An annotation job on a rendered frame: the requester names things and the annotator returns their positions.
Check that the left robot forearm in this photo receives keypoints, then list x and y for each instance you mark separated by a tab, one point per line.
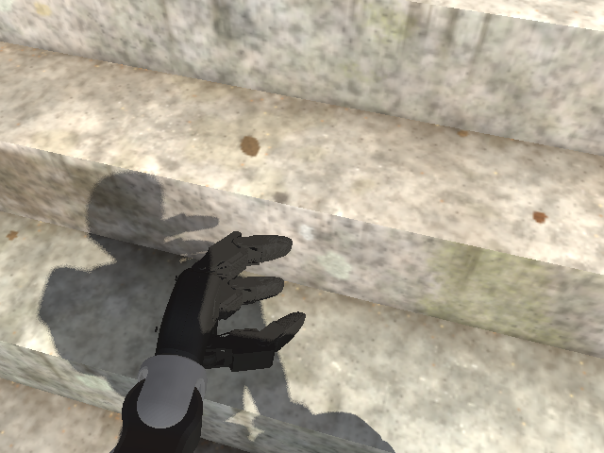
163	412

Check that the robot left hand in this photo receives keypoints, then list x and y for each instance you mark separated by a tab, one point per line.
210	291

